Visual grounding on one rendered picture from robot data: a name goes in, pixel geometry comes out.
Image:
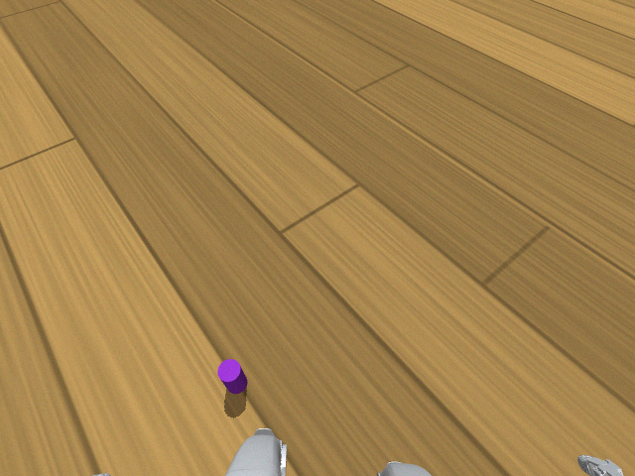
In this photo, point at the can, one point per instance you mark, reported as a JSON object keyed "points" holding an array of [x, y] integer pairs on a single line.
{"points": [[232, 376]]}

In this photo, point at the right robot hand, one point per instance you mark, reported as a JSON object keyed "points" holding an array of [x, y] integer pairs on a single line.
{"points": [[596, 467]]}

